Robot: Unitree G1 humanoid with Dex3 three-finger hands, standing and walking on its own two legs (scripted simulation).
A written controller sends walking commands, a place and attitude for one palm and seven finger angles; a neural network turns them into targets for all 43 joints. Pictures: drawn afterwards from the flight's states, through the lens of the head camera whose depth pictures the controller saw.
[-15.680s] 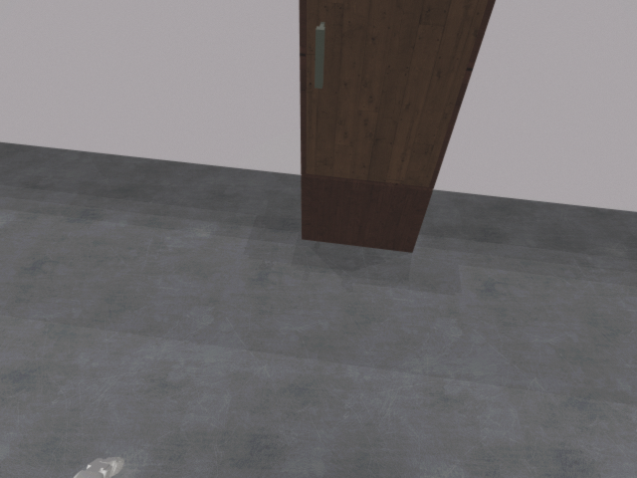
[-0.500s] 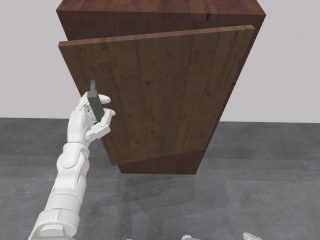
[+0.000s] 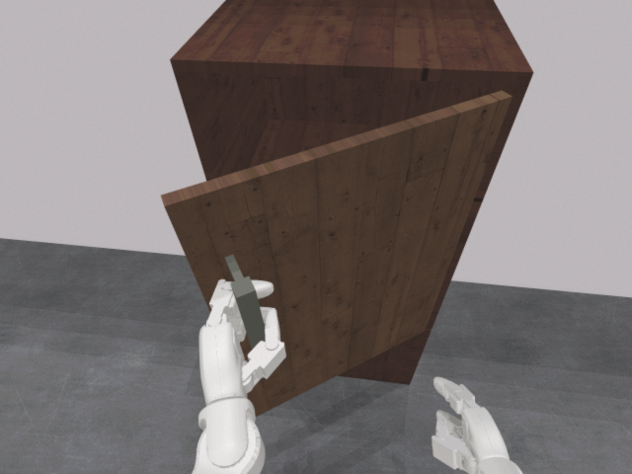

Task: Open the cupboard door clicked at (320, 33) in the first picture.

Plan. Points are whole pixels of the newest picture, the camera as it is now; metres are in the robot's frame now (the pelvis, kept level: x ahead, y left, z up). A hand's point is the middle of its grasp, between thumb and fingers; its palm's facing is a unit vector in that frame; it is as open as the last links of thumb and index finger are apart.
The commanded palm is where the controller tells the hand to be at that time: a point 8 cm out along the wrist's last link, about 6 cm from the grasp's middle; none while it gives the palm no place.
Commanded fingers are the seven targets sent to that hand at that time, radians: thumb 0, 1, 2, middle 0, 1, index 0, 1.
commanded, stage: pull the door open along its arc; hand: left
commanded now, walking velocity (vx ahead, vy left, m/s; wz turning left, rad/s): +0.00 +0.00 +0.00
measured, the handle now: (247, 310) +0.30 +0.10 +0.07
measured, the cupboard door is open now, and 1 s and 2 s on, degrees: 34 36 40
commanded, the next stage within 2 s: open thumb and fingers to let go in 0.10 s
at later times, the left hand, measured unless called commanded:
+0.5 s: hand (278, 362) +0.23 +0.05 +0.08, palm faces +0.33 -0.95 +0.01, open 8.1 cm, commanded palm +0.19 +0.09 +0.07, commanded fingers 0.00 -0.22 0.42 -0.32 -1.23 -0.32 -1.23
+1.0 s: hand (282, 355) +0.24 +0.05 +0.07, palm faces +0.21 -0.98 -0.01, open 14.7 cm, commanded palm +0.20 +0.08 +0.07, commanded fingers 0.00 -0.50 0.30 -0.15 -0.30 -0.15 -0.30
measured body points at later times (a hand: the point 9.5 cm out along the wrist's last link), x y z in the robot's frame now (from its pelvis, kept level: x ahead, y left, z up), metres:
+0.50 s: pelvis -0.01 -0.03 +0.00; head +0.00 -0.06 +0.45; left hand +0.21 +0.10 +0.08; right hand +0.17 -0.25 -0.09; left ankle +0.00 +0.13 -0.70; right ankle +0.00 -0.07 -0.70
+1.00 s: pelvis -0.01 +0.00 +0.00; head +0.00 -0.02 +0.45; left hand +0.23 +0.10 +0.08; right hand +0.17 -0.21 -0.09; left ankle +0.00 +0.14 -0.70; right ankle +0.00 -0.07 -0.70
